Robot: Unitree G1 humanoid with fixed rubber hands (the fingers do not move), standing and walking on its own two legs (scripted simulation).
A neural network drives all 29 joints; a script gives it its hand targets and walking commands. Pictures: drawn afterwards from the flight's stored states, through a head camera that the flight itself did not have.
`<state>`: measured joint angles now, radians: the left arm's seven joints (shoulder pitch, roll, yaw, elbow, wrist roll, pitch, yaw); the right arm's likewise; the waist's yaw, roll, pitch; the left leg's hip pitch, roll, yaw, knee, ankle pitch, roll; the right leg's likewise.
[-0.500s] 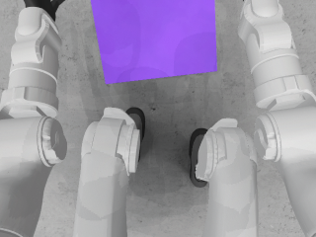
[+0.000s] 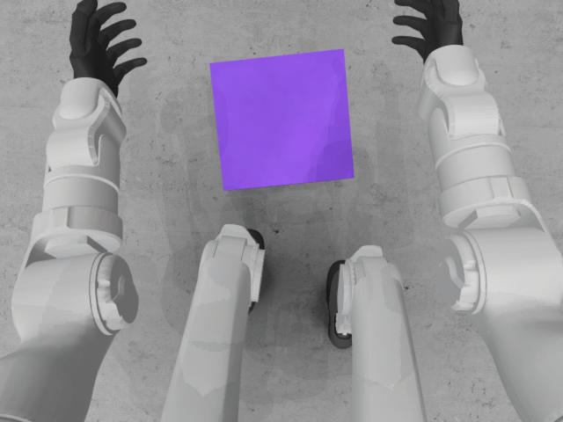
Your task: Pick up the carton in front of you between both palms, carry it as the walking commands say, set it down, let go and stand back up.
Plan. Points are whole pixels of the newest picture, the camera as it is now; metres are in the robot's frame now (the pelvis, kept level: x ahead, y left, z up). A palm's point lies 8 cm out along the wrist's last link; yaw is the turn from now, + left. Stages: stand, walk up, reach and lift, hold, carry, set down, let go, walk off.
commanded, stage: set down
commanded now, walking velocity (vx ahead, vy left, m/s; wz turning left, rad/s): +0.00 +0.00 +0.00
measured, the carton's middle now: (283, 133) +0.47 +0.07 -0.38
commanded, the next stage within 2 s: let go in 0.38 s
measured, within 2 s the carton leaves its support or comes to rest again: neither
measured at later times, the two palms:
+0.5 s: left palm out of the picture +0.46 +0.29 +0.04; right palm out of the picture +0.54 -0.11 +0.04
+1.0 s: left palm out of the picture +0.32 +0.27 +0.16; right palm out of the picture +0.39 -0.17 +0.15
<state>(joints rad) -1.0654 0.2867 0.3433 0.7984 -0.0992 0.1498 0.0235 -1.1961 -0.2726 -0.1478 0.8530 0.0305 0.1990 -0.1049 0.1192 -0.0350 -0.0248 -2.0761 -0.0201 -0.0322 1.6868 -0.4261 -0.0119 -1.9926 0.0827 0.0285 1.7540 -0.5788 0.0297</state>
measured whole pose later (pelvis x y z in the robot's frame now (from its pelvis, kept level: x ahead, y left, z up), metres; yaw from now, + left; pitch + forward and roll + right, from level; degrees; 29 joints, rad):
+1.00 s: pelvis +0.09 +0.02 +0.25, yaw +2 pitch +22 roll -1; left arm -0.08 0.21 0.11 0.52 -0.01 0.01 -0.08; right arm -0.17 -0.14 -0.14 0.57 -0.07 0.02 -0.02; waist 0.07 0.01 -0.04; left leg -0.80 -0.04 -0.04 0.67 -0.25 0.02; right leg -0.71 0.03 0.07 0.68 -0.34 0.03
